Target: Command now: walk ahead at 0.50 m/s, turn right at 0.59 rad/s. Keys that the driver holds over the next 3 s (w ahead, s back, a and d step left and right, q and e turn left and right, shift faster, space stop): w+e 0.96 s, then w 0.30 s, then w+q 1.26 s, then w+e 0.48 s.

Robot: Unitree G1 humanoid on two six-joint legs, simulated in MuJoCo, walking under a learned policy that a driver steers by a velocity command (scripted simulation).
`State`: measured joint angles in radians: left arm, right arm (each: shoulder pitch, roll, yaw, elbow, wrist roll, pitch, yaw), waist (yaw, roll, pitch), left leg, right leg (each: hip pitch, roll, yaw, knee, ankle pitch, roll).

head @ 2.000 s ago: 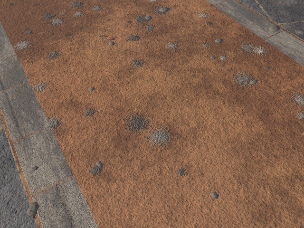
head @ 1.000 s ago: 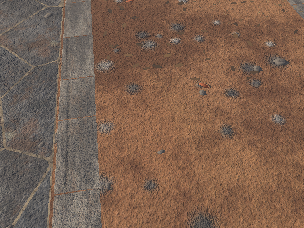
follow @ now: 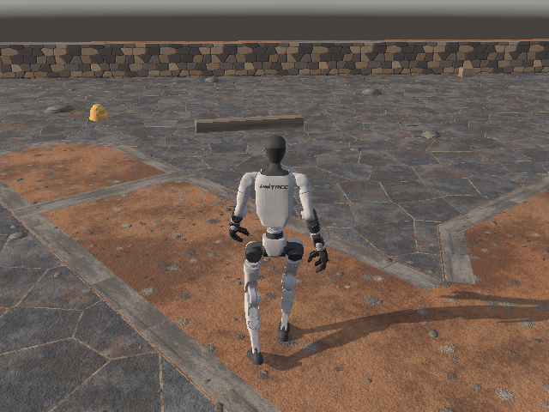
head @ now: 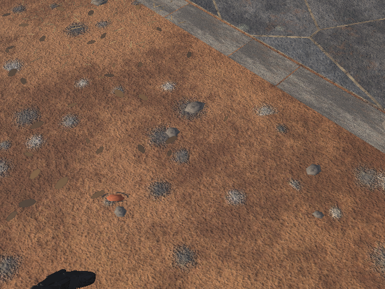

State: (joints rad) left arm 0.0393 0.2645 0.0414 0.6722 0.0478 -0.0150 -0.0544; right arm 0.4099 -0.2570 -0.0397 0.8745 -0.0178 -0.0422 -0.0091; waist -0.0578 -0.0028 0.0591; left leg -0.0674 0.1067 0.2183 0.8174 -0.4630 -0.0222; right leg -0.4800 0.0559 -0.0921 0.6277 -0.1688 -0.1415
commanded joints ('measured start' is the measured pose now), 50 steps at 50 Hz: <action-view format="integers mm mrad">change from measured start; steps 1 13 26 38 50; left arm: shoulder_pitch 350 351 469 132 200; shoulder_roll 280 166 74 79 101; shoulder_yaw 95 61 32 21 31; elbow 25 77 14 -17 -12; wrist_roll -36 -47 -63 -12 13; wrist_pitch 12 -36 -50 17 -5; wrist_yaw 37 44 49 -11 -2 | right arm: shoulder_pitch -139 -307 -12 -74 15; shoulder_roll -156 -89 -330 -119 -207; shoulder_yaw -33 -11 -66 -28 -41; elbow -188 -234 -213 -130 -51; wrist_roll -10 -28 -42 2 3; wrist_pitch -26 24 -20 -54 -6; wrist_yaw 13 28 -16 11 -12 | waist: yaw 185 93 12 47 140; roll -60 -48 356 94 84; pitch -288 -21 -376 -15 -152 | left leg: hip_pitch -710 -617 355 -9 79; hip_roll -63 -3 360 146 157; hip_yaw -242 -227 -993 -207 30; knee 621 40 -545 -657 -124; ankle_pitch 0 364 2 571 1141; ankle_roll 6 -43 217 172 103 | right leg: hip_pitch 772 349 -96 -233 286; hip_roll -378 -151 122 -107 52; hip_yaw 727 399 232 138 -31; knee -320 -424 548 418 -106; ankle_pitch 14 231 -412 23 -66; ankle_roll -243 -114 62 114 -46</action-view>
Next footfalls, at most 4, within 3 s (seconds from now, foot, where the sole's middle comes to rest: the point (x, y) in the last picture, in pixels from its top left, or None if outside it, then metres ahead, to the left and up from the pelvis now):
0.48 left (175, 282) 0.46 0.07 -0.75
1.00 right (264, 234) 0.61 -0.26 -0.75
1.58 left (268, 155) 0.95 -0.33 -0.75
2.08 right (322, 117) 1.15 -0.61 -0.75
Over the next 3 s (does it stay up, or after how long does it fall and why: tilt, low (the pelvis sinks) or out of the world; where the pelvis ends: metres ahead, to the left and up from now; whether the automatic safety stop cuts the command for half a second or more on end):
stays up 1.49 -0.48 0.03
